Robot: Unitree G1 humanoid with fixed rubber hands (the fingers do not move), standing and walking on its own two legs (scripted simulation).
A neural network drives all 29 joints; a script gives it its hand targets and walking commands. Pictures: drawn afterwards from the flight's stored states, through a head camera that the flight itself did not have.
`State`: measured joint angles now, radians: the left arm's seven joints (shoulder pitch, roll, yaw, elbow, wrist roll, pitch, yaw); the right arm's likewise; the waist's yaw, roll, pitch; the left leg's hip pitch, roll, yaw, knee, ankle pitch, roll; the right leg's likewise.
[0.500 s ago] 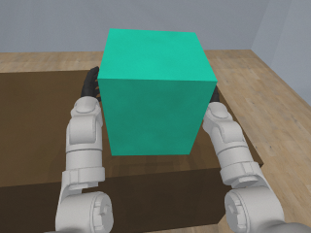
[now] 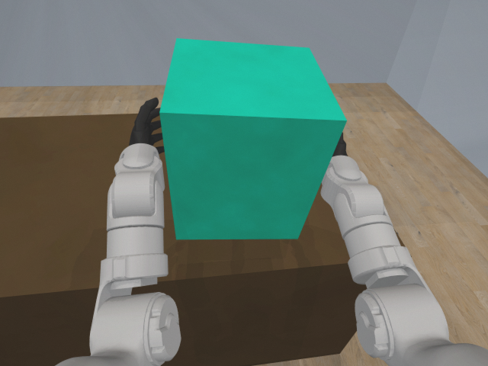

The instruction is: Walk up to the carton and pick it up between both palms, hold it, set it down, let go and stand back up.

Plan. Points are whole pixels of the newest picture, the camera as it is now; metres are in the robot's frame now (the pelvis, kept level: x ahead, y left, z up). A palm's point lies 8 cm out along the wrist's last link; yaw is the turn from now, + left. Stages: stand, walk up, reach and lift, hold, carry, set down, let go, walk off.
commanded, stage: reach and lift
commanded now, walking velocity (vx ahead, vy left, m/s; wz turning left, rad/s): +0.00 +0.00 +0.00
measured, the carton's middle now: (241, 145) +0.39 -0.02 +0.19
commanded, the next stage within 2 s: hold in 0.02 s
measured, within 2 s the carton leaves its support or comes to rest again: neither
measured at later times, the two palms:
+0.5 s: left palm (112, 149) +0.35 +0.16 +0.23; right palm (317, 146) +0.36 -0.14 +0.21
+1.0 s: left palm (125, 145) +0.35 +0.15 +0.23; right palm (326, 145) +0.36 -0.15 +0.21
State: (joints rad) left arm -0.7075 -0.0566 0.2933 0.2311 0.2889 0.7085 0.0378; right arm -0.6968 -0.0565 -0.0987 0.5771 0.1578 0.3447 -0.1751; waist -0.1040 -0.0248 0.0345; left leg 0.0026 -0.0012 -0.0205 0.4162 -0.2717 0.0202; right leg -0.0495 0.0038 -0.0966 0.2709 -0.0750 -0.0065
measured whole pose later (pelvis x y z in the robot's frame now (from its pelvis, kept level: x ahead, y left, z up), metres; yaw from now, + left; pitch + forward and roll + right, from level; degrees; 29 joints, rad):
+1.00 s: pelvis -0.01 -0.01 +0.00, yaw +0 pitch -10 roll -1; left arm -0.72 -0.03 0.35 0.15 0.31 0.81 -0.03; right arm -0.73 -0.04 -0.05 0.50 0.18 0.46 -0.23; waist -0.07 -0.02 0.03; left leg 0.03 0.01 -0.03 0.42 -0.27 0.01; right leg -0.04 0.01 -0.10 0.30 -0.09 -0.02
